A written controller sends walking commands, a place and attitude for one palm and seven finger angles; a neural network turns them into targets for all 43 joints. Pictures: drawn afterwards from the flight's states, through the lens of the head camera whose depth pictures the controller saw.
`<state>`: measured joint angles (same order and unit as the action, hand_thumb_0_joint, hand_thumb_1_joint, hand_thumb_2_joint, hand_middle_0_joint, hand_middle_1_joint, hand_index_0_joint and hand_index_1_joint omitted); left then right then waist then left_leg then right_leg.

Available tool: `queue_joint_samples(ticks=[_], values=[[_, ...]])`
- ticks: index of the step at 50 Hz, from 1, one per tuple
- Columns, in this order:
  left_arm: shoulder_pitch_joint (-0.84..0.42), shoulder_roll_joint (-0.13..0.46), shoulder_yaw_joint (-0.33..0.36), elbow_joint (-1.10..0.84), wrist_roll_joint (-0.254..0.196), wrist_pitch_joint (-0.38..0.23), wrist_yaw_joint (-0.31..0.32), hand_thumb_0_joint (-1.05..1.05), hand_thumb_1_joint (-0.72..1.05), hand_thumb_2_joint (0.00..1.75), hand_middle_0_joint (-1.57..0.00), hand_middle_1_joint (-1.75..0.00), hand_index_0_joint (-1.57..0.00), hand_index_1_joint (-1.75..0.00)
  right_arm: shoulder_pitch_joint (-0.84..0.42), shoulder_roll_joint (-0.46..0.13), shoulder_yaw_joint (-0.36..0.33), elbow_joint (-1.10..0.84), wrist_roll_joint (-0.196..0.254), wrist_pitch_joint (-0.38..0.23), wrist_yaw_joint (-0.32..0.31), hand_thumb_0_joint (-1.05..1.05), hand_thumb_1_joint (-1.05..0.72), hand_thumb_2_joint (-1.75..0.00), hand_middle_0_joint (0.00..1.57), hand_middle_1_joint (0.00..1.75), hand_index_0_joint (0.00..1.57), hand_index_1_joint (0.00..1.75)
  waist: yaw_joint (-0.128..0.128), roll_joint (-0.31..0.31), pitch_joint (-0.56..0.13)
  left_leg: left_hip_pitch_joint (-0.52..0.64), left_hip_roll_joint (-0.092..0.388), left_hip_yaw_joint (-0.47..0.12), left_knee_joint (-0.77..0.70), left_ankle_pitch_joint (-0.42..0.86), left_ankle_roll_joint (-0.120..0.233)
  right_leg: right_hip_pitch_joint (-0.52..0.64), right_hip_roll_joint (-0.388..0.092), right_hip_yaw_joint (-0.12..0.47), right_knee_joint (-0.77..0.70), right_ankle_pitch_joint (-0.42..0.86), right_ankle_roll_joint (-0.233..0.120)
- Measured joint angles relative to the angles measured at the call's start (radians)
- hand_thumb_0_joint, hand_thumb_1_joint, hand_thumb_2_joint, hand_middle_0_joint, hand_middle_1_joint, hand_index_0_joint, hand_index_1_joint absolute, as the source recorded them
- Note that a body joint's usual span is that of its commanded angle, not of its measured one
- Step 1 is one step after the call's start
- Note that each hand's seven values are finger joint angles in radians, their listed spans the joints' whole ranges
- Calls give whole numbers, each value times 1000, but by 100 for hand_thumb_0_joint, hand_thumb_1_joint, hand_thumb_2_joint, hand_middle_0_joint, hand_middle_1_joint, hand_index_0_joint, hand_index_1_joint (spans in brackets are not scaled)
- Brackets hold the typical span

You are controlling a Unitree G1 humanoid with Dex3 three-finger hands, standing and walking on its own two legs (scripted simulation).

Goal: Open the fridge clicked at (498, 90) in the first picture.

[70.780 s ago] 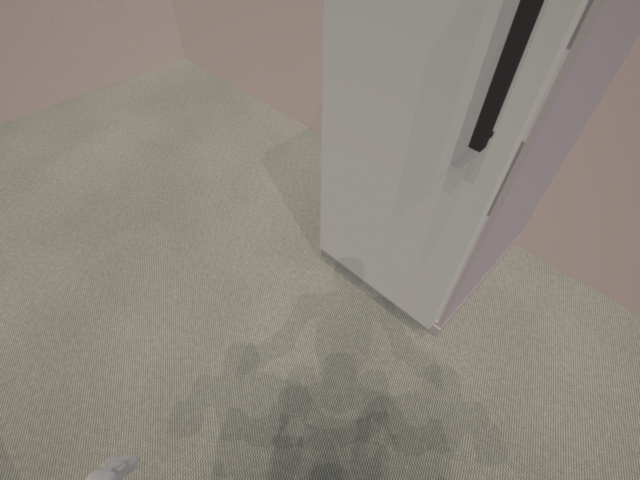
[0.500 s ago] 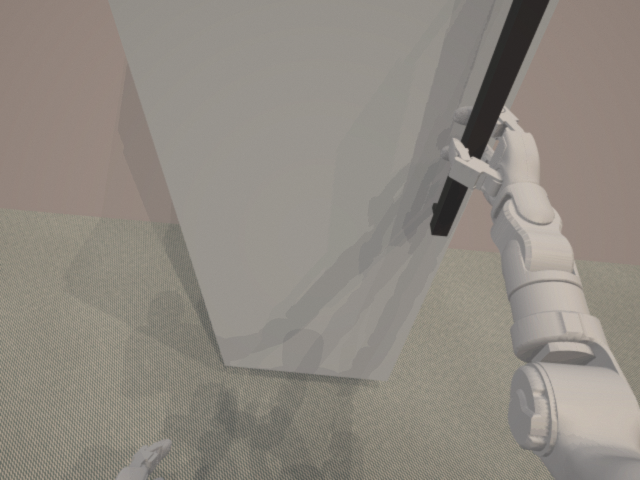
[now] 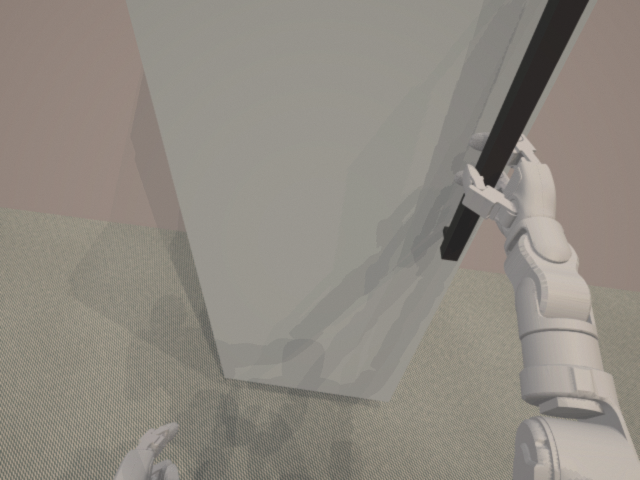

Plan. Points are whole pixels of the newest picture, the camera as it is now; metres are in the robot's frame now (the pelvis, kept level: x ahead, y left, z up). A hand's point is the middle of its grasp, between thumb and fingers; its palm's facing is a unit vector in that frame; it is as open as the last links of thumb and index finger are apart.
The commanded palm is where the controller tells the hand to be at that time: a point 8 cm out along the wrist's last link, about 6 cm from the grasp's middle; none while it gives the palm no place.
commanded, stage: pull the door a little, standing still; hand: right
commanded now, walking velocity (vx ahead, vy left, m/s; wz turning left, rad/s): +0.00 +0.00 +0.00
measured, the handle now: (503, 120) +0.48 -0.16 +0.26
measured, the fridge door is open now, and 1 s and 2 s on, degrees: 0 5 32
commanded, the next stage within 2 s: walk backward, drawing the door open in 0.60 s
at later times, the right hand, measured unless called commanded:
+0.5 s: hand (472, 193) +0.41 -0.13 +0.19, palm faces +0.04 +1.00 -0.01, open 6.4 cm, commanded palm +0.34 -0.18 +0.19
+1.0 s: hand (480, 216) +0.39 -0.14 +0.18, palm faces +0.01 +0.98 -0.21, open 7.3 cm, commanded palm +0.35 -0.20 +0.18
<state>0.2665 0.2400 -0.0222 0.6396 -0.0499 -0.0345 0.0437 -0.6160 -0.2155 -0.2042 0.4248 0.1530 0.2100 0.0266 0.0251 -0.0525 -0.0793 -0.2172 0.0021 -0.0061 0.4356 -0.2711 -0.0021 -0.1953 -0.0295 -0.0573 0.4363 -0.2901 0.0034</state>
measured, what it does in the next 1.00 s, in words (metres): walks ahead: right foot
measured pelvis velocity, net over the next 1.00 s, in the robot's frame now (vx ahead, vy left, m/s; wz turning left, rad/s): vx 0.14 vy -0.02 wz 0.03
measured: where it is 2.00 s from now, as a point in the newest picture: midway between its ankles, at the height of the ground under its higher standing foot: outside the picture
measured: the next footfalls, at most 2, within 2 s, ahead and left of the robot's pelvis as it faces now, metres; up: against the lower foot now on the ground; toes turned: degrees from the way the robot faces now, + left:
right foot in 0.90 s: +0.19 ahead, -0.08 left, +0.00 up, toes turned +4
left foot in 1.36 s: +0.24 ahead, +0.17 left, +0.00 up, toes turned -8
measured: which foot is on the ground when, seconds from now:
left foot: down 0.00-0.88, up 0.90-1.00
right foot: down 0.00-0.76, up 0.78-0.88, down 0.90-1.00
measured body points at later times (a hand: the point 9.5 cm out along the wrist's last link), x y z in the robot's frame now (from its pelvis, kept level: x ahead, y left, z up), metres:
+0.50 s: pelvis +0.04 +0.00 +0.00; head +0.04 +0.03 +0.45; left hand +0.21 +0.23 -0.09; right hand +0.41 -0.19 +0.19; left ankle -0.03 +0.12 -0.74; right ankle -0.05 -0.12 -0.74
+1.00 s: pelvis +0.14 -0.02 +0.00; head +0.18 -0.02 +0.45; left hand +0.33 +0.22 -0.08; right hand +0.38 -0.19 +0.19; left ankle +0.05 +0.12 -0.63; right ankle +0.15 -0.09 -0.74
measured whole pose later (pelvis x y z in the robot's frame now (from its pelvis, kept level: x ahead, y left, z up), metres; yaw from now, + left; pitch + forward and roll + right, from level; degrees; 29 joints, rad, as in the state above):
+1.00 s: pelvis +0.14 -0.02 +0.00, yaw +2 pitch -1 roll +3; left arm 0.14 0.23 0.03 0.54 0.01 -0.02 0.01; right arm 0.27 -0.26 -0.01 -0.62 0.04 -0.06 -0.05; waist -0.02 -0.06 0.11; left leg -0.39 -0.05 0.00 1.19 -0.50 -0.01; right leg -0.22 0.03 0.02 0.46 -0.24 -0.07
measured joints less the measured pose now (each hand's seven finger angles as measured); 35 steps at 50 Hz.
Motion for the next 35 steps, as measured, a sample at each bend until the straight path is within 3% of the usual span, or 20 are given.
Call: queue_joint_samples(ticks=[6,10,19,27,30,35], values=[[-25,-2,0,-19,3,16,-1,1,91,90,-20,-30,-21,-30,81,10,-2,-136,5,57,10,0,-74,-77,26,136,24,133,-8,6,-2,29,2,-3,-24,4,2,28,2,-8,-16,11,-3],[-44,3,-2,-12,4,30,13,1,91,90,-20,-30,-21,-30,53,16,20,-144,13,90,26,0,-71,-78,29,135,28,133,-26,10,1,42,-1,18,-32,-16,2,32,-2,12,-19,-16,2],[-71,-12,-9,-37,11,56,2,1,91,90,-20,-30,-21,-30,139,38,9,-227,16,122,-9,1,-71,-80,27,134,28,133,-30,3,-11,49,11,21,-32,43,10,44,8,2,-21,62,-6],[-80,-16,-23,-78,12,74,-17,1,91,90,-20,-30,-21,-30,312,16,-20,-457,32,132,6,-1,-73,-79,26,136,22,128,-24,3,-33,64,1,6,-49,-38,6,75,0,-10,-36,-21,4],[-81,-11,-20,-84,14,98,-24,1,91,90,-20,-30,-21,-30,407,24,-32,-581,44,167,8,-1,-73,-78,24,135,20,127,-25,-3,-34,55,3,14,-35,4,5,61,0,-16,-2,21,-5],[-63,-6,-18,-100,13,102,-35,2,91,90,-20,-30,-21,-30,675,49,-34,-828,76,199,5,0,-73,-77,23,131,19,130,-58,-13,-54,56,8,40,-16,124,14,81,2,-7,27,143,-6]])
